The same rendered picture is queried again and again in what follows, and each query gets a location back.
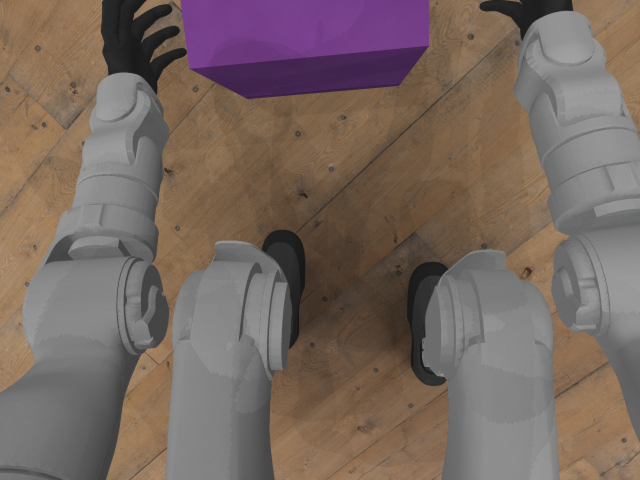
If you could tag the robot left hand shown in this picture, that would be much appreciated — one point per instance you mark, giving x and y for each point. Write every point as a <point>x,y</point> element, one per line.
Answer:
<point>123,50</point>

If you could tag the robot right hand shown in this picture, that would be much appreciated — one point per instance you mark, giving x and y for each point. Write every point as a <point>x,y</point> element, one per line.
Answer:
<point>529,11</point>

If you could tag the robot right shin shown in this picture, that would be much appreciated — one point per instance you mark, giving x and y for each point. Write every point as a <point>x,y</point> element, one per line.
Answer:
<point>496,260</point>

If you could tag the left robot foot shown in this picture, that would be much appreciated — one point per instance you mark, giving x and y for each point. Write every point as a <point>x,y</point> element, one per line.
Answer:
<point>286,248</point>

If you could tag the robot left upper arm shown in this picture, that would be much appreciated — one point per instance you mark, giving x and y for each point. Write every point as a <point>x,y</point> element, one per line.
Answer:
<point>88,322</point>

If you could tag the left robot forearm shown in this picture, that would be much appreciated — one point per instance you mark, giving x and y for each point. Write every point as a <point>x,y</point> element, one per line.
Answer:
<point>117,190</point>

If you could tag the right robot forearm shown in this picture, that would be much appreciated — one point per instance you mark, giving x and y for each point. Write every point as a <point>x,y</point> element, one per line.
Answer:
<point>585,138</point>

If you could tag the carton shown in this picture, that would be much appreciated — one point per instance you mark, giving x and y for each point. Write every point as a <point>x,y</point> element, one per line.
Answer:
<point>271,48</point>

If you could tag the robot right upper arm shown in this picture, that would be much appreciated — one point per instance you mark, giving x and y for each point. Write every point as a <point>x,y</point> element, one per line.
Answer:
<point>596,289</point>

